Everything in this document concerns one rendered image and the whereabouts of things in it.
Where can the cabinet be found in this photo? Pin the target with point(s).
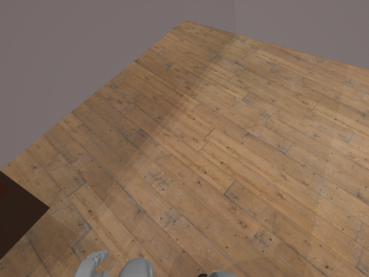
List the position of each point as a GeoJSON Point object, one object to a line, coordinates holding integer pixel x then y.
{"type": "Point", "coordinates": [19, 211]}

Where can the left robot thigh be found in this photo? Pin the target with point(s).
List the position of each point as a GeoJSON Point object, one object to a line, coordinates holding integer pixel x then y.
{"type": "Point", "coordinates": [139, 267]}

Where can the left robot hand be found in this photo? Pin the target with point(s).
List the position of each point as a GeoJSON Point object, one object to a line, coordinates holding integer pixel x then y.
{"type": "Point", "coordinates": [87, 267]}

